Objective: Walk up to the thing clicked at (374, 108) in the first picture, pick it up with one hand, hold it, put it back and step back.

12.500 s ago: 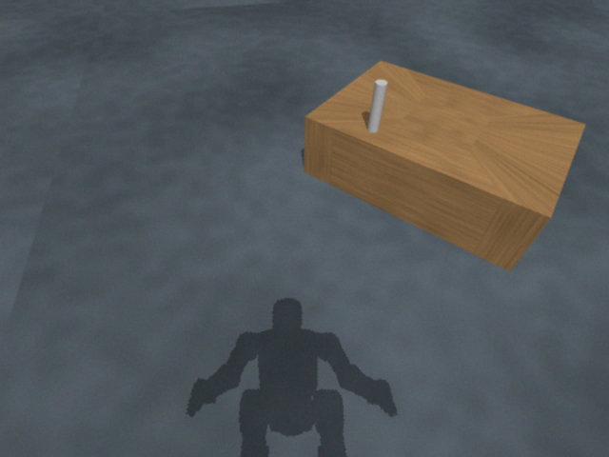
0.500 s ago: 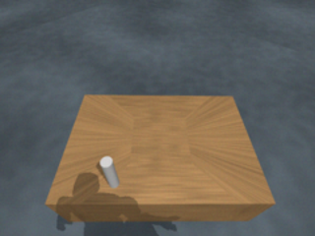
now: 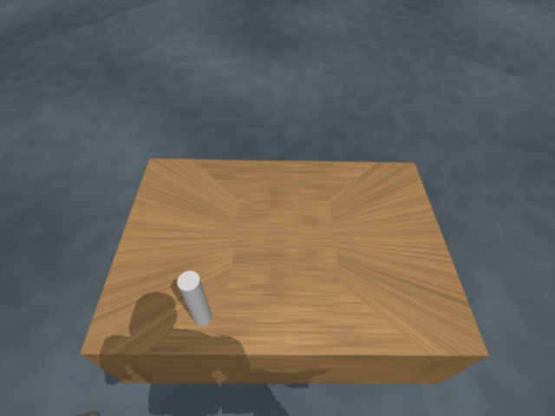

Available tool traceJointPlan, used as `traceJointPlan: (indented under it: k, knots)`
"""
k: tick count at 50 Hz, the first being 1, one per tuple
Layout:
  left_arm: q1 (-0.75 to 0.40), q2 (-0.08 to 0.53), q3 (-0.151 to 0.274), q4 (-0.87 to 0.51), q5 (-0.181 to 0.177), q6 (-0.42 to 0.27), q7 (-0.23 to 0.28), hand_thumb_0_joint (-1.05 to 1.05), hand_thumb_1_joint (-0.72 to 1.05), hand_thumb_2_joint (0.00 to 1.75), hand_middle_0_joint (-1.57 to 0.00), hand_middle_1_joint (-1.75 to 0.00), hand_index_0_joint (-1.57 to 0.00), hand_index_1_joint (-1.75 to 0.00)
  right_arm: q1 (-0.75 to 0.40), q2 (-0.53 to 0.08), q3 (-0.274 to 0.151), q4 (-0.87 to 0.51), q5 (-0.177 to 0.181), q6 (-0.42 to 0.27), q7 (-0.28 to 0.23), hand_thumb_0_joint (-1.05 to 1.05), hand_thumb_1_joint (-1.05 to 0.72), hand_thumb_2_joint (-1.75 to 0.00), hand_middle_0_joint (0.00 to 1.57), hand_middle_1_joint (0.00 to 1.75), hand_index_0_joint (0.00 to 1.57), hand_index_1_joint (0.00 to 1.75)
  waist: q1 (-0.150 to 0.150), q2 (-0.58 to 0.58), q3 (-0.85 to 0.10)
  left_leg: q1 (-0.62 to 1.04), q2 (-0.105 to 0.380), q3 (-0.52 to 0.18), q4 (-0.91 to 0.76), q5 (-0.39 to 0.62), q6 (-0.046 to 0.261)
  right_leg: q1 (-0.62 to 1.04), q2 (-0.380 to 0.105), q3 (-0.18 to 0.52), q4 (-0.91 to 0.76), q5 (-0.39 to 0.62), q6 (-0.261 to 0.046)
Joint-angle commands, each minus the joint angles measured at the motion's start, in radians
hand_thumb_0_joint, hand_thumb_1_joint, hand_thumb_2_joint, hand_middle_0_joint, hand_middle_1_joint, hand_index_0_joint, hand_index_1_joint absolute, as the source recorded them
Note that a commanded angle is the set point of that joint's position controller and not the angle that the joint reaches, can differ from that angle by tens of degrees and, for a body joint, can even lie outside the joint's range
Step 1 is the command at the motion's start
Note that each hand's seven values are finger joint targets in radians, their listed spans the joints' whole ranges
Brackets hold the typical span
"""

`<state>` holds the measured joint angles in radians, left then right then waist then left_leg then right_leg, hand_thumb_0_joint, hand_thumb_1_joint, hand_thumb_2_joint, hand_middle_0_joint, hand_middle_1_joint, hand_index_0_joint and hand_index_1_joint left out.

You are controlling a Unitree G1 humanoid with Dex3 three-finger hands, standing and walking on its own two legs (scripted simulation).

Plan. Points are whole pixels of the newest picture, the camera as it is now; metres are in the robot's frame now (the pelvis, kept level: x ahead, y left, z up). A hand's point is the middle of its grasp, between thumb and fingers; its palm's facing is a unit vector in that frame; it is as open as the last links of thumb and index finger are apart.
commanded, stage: go down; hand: left
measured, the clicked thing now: (196, 300) +0.43 +0.20 -0.34
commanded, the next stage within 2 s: none
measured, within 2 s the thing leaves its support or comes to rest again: neither
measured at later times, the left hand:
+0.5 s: hand out of the picture +0.15 +0.27 -0.15, palm faces +0.05 -0.95 -0.32, open 16.8 cm
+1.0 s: hand out of the picture +0.14 +0.27 -0.15, palm faces +0.06 -0.94 -0.33, open 17.4 cm
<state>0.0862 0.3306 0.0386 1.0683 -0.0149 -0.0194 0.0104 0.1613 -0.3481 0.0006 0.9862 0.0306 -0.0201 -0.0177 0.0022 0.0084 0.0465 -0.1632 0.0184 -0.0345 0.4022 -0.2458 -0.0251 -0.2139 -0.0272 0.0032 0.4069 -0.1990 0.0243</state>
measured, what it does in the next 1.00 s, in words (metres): lowers itself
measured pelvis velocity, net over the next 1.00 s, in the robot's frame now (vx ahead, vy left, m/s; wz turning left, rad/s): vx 0.00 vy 0.02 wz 0.01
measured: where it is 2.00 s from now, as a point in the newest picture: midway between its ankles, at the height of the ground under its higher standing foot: outside the picture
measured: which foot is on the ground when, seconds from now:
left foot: down 0.00-1.00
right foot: down 0.00-1.00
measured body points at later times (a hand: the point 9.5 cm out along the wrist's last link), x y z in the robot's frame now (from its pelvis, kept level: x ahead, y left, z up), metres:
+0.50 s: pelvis +0.00 +0.01 -0.03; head +0.05 +0.02 +0.42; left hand +0.15 +0.32 -0.13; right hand +0.15 -0.25 -0.13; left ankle -0.02 +0.14 -0.74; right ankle +0.01 -0.13 -0.74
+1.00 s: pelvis +0.00 +0.02 -0.07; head +0.04 +0.03 +0.38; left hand +0.14 +0.32 -0.12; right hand +0.17 -0.23 -0.14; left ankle -0.02 +0.14 -0.74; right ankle +0.01 -0.13 -0.74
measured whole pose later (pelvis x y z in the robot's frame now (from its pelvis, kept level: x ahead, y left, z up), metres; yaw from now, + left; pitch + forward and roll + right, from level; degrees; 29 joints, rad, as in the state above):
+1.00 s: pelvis +0.00 +0.02 -0.07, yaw +1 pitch +13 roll -3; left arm 0.39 0.35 0.16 0.08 0.00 0.58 -0.07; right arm 0.27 -0.24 0.01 0.53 0.03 -0.16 -0.13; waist -0.03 0.04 -0.16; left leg -0.72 0.02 -0.08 1.05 -0.55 -0.01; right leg -0.72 -0.02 -0.02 0.97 -0.46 0.04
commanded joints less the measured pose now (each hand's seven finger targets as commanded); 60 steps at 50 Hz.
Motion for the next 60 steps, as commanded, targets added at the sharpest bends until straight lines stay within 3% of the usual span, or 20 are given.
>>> traceJointPlan:
  k: [1, 2, 3, 5, 7, 9, 12, 13, 17, 19, 20, 21, 24, 26, 28, 29, 32, 37, 47, 60]
  knots:
    - [-0.299, 0.288, 0.147, -0.108, 0.040, -0.037, -0.004, 0.00, 0.42, 0.42, -0.03, -0.04, -0.04, -0.02, 0.047, -0.105, -0.055, -0.194, 0.010, -0.044, -0.031, 0.00, -1.05, -0.93, 0.20, 0.30, 0.20, 0.30, -0.032, -0.039, -0.138, -0.158, -0.032, 0.064, 0.075, 0.076, 0.033, -0.068, 0.023, -0.027, 0.049, 0.066, -0.025]
    - [-0.263, 0.297, 0.171, -0.117, 0.057, -0.040, -0.012, 0.00, 0.34, 0.34, -0.02, -0.04, -0.04, -0.02, 0.050, -0.104, -0.071, -0.219, -0.004, -0.052, -0.033, 0.00, -1.03, -0.93, 0.20, 0.30, 0.20, 0.30, -0.017, -0.026, -0.236, -0.153, -0.034, 0.062, 0.099, 0.109, 0.030, -0.032, 0.019, -0.025, 0.082, 0.103, -0.023]
    - [-0.110, 0.261, 0.180, -0.069, 0.071, -0.016, -0.019, 0.00, 0.26, 0.26, -0.03, -0.04, -0.05, -0.02, 0.082, -0.092, -0.076, -0.225, -0.011, -0.057, -0.030, 0.00, -1.02, -0.92, 0.20, 0.30, 0.20, 0.30, 0.002, -0.008, -0.256, -0.180, -0.042, 0.061, 0.116, 0.138, 0.026, -0.025, 0.015, -0.023, 0.105, 0.133, -0.026]
    - [-0.035, 0.278, 0.210, -0.165, 0.080, 0.030, -0.030, 0.00, 0.13, 0.12, -0.04, -0.02, -0.05, -0.01, 0.068, -0.092, -0.086, -0.293, -0.007, -0.063, -0.028, 0.00, -1.00, -0.92, 0.20, 0.30, 0.20, 0.30, 0.039, 0.055, -0.309, -0.170, -0.052, 0.064, 0.114, 0.185, 0.017, 0.023, 0.016, -0.018, 0.108, 0.162, -0.033]
    - [-0.050, 0.254, 0.197, -0.255, 0.082, 0.089, -0.032, 0.00, 0.01, 0.09, -0.05, -0.02, -0.06, 0.00, 0.044, -0.081, -0.082, -0.337, 0.000, -0.068, -0.033, 0.00, -0.97, -0.91, 0.20, 0.30, 0.20, 0.30, 0.028, 0.054, -0.293, -0.159, -0.045, 0.056, 0.106, 0.203, 0.014, 0.013, 0.024, -0.026, 0.102, 0.167, -0.034]
    - [-0.004, 0.195, 0.170, -0.260, 0.076, 0.167, -0.042, 0.00, -0.11, 0.07, -0.06, -0.01, -0.06, 0.00, 0.021, -0.077, -0.077, -0.375, 0.004, -0.067, -0.033, 0.00, -0.95, -0.91, 0.20, 0.30, 0.20, 0.30, 0.010, 0.012, -0.233, -0.178, -0.037, 0.045, 0.112, 0.181, 0.016, -0.032, 0.037, -0.039, 0.101, 0.131, -0.035]
    - [-0.049, 0.213, 0.179, -0.379, 0.074, 0.247, -0.043, 0.00, -0.29, 0.06, -0.06, -0.03, -0.06, -0.02, 0.015, -0.067, -0.071, -0.419, 0.005, -0.073, -0.037, 0.00, -0.92, -0.90, 0.20, 0.30, 0.20, 0.30, 0.006, 0.003, -0.228, -0.200, -0.033, 0.047, 0.136, 0.129, 0.019, -0.084, 0.039, -0.044, 0.114, 0.071, -0.032]
    - [-0.044, 0.186, 0.158, -0.399, 0.070, 0.269, -0.049, 0.00, -0.36, 0.05, -0.07, -0.02, -0.07, -0.02, 0.017, -0.060, -0.065, -0.428, 0.005, -0.078, -0.036, 0.00, -0.90, -0.89, 0.20, 0.30, 0.20, 0.30, -0.004, -0.001, -0.199, -0.219, -0.033, 0.047, 0.143, 0.091, 0.020, -0.110, 0.039, -0.045, 0.115, 0.033, -0.030]
    - [-0.036, 0.214, 0.186, -0.520, 0.066, 0.311, -0.056, 0.00, -0.50, 0.02, -0.08, -0.03, -0.07, -0.04, 0.037, -0.061, -0.065, -0.452, 0.003, -0.104, -0.042, 0.00, -0.87, -0.89, 0.20, 0.30, 0.20, 0.30, -0.016, 0.011, -0.237, -0.241, -0.022, 0.035, 0.199, 0.117, 0.019, -0.155, 0.043, -0.048, 0.184, 0.057, -0.030]
    - [0.000, 0.220, 0.197, -0.565, 0.070, 0.325, -0.062, 0.00, -0.54, 0.03, -0.08, -0.04, -0.08, -0.04, 0.045, -0.053, -0.061, -0.467, 0.001, -0.113, -0.047, 0.00, -0.87, -0.89, 0.20, 0.30, 0.20, 0.30, -0.019, 0.026, -0.271, -0.254, -0.020, 0.032, 0.233, 0.141, 0.018, -0.166, 0.042, -0.046, 0.222, 0.081, -0.030]
    - [-0.045, 0.210, 0.171, -0.669, 0.068, 0.325, -0.069, 0.00, -0.53, 0.02, -0.08, -0.04, -0.08, -0.04, 0.052, -0.055, -0.066, -0.474, 0.001, -0.119, -0.050, 0.00, -0.86, -0.88, 0.20, 0.30, 0.20, 0.30, -0.029, 0.042, -0.291, -0.253, -0.019, 0.031, 0.247, 0.144, 0.016, -0.181, 0.040, -0.043, 0.237, 0.083, -0.031]
    - [-0.008, 0.229, 0.198, -0.662, 0.070, 0.333, -0.065, 0.00, -0.52, 0.02, -0.08, -0.04, -0.07, -0.04, 0.050, -0.057, -0.065, -0.480, -0.002, -0.124, -0.054, 0.00, -0.87, -0.89, 0.20, 0.30, 0.20, 0.30, -0.023, 0.062, -0.288, -0.266, -0.017, 0.027, 0.259, 0.145, 0.013, -0.190, 0.040, -0.045, 0.253, 0.081, -0.031]
    - [0.063, 0.207, 0.181, -0.736, 0.068, 0.365, -0.072, 0.00, -0.52, 0.01, -0.08, -0.04, -0.08, -0.04, 0.050, -0.053, -0.063, -0.499, -0.002, -0.134, -0.066, 0.00, -0.86, -0.88, 0.20, 0.30, 0.20, 0.30, -0.027, 0.066, -0.291, -0.302, -0.014, 0.020, 0.298, 0.154, 0.010, -0.227, 0.041, -0.048, 0.291, 0.075, -0.033]
    - [0.100, 0.228, 0.207, -0.795, 0.063, 0.388, -0.072, 0.00, -0.55, 0.02, -0.08, -0.05, -0.08, -0.05, 0.050, -0.048, -0.060, -0.510, -0.006, -0.140, -0.075, 0.00, -0.86, -0.88, 0.20, 0.30, 0.20, 0.30, -0.018, 0.076, -0.327, -0.309, -0.014, 0.019, 0.330, 0.184, 0.010, -0.229, 0.039, -0.052, 0.318, 0.099, -0.031]
    - [0.130, 0.202, 0.180, -0.841, 0.059, 0.415, -0.077, 0.00, -0.55, 0.01, -0.08, -0.05, -0.08, -0.05, 0.049, -0.050, -0.062, -0.525, -0.007, -0.147, -0.081, 0.00, -0.85, -0.88, 0.20, 0.30, 0.20, 0.30, -0.029, 0.060, -0.320, -0.342, -0.016, 0.015, 0.358, 0.168, 0.013, -0.249, 0.037, -0.053, 0.338, 0.092, -0.029]
    - [0.141, 0.218, 0.197, -0.877, 0.057, 0.430, -0.075, 0.00, -0.54, 0.02, -0.08, -0.04, -0.08, -0.04, 0.049, -0.047, -0.060, -0.535, -0.006, -0.150, -0.086, 0.00, -0.86, -0.88, 0.20, 0.30, 0.20, 0.30, -0.026, 0.068, -0.336, -0.347, -0.019, 0.018, 0.373, 0.176, 0.014, -0.253, 0.034, -0.051, 0.347, 0.107, -0.027]
    - [0.177, 0.205, 0.185, -0.938, 0.048, 0.465, -0.079, 0.00, -0.55, 0.03, -0.08, -0.05, -0.08, -0.05, 0.042, -0.044, -0.057, -0.552, -0.005, -0.158, -0.095, 0.00, -0.86, -0.88, 0.20, 0.30, 0.20, 0.30, -0.030, 0.063, -0.307, -0.385, -0.018, 0.009, 0.394, 0.125, 0.014, -0.304, 0.035, -0.057, 0.368, 0.050, -0.026]
    - [0.219, 0.221, 0.203, -1.061, 0.040, 0.505, -0.075, 0.00, -0.56, 0.04, -0.08, -0.06, -0.08, -0.06, 0.055, -0.043, -0.058, -0.583, -0.006, -0.173, -0.108, 0.00, -0.85, -0.88, 0.20, 0.30, 0.20, 0.30, -0.029, 0.088, -0.346, -0.405, -0.012, -0.003, 0.438, 0.167, 0.011, -0.329, 0.035, -0.064, 0.419, 0.071, -0.028]
    - [0.294, 0.216, 0.216, -1.138, 0.031, 0.567, -0.066, 0.00, -0.55, 0.05, -0.07, -0.05, -0.07, -0.05, 0.064, -0.038, -0.055, -0.611, -0.005, -0.200, -0.127, 0.00, -0.86, -0.89, 0.20, 0.30, 0.20, 0.30, -0.033, 0.073, -0.340, -0.468, -0.011, -0.023, 0.476, 0.091, 0.016, -0.383, 0.034, -0.067, 0.457, -0.001, -0.028]
    - [0.308, 0.238, 0.247, -1.177, 0.018, 0.579, -0.069, 0.00, -0.55, 0.05, -0.07, -0.04, -0.06, -0.04, 0.074, -0.027, -0.046, -0.606, -0.005, -0.244, -0.159, 0.00, -0.84, -0.88, 0.20, 0.30, 0.20, 0.30, -0.031, 0.065, -0.321, -0.522, -0.025, -0.011, 0.496, -0.043, 0.025, -0.417, 0.036, -0.063, 0.440, -0.093, -0.026]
